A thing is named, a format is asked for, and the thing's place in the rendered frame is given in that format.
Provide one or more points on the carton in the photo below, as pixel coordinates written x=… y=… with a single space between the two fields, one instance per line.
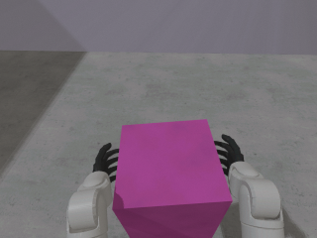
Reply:
x=169 y=181

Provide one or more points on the right robot hand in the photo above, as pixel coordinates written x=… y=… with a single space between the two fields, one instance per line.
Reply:
x=232 y=155

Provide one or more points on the left robot hand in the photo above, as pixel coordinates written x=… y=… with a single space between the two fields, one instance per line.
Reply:
x=102 y=163

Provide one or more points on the robot right forearm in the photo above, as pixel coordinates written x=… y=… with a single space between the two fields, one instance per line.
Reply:
x=259 y=202

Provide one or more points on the robot left forearm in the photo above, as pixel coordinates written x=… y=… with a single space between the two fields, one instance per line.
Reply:
x=86 y=213

